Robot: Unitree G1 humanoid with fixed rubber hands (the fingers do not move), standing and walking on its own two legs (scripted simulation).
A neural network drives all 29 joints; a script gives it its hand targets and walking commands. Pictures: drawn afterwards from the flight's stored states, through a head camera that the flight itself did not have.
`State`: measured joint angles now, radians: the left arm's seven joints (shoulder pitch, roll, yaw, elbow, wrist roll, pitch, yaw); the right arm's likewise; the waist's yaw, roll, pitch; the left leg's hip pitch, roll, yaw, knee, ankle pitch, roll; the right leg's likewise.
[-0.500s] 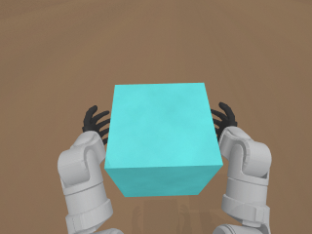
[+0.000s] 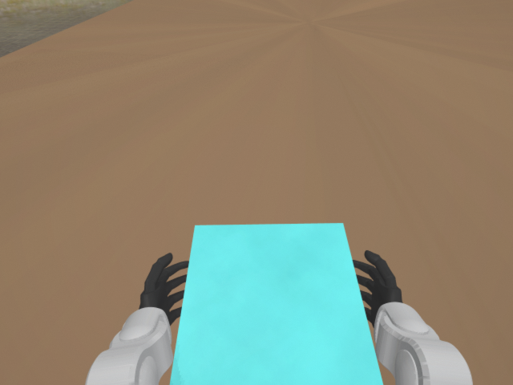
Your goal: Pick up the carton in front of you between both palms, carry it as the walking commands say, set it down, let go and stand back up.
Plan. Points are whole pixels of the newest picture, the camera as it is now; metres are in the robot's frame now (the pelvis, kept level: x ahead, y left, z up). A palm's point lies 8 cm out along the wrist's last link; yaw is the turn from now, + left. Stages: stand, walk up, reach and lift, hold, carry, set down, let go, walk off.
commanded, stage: carry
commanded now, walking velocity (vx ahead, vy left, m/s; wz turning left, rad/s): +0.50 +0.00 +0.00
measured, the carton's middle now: (270, 328) +0.23 +0.00 +0.02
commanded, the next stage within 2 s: none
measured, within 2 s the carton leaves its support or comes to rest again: neither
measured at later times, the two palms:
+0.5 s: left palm (216, 162) +0.55 +0.10 +0.11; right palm (357, 161) +0.55 -0.20 +0.09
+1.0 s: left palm (214, 98) +0.88 +0.13 +0.10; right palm (317, 94) +0.88 -0.17 +0.10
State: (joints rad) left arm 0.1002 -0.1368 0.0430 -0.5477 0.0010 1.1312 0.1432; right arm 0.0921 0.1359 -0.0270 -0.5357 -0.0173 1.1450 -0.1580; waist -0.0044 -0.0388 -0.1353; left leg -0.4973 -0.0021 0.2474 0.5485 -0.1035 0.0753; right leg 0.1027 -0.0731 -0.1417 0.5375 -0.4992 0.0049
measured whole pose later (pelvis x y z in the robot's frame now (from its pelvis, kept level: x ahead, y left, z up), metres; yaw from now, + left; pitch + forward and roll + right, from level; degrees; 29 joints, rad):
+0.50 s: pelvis +0.32 -0.06 +0.01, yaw +2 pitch +3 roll +0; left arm 0.06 -0.13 0.03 -0.47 0.01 1.14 0.15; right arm 0.06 0.13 -0.07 -0.49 -0.01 1.17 -0.16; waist 0.01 0.05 -0.14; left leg -0.15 0.10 0.08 0.84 -0.47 -0.03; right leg -0.47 -0.08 -0.25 0.57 -0.14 -0.08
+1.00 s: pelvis +0.66 -0.02 +0.01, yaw +0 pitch +3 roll +1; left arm 0.07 -0.13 0.05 -0.55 0.01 1.15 0.16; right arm 0.07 0.13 -0.04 -0.51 -0.01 1.15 -0.16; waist -0.01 -0.05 -0.13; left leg -0.49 0.06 0.24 0.59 -0.15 0.08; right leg -0.06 -0.13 -0.14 0.75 -0.48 0.05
